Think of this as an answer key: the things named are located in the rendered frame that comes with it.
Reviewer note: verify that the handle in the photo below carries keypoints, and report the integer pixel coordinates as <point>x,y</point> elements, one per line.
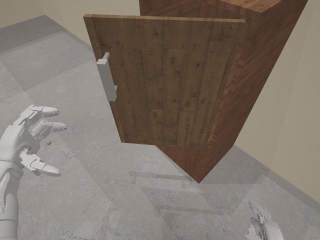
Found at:
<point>106,78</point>

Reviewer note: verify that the cupboard door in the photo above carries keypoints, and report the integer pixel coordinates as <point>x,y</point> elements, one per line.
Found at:
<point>170,73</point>

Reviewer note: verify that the left robot forearm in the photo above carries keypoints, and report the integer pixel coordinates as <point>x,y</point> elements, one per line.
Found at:
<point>10,175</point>

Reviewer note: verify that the robot left hand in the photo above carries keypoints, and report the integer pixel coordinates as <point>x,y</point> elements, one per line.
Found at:
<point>16,139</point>

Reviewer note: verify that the robot right hand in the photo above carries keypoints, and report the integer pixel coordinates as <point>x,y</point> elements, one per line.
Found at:
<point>267,229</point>

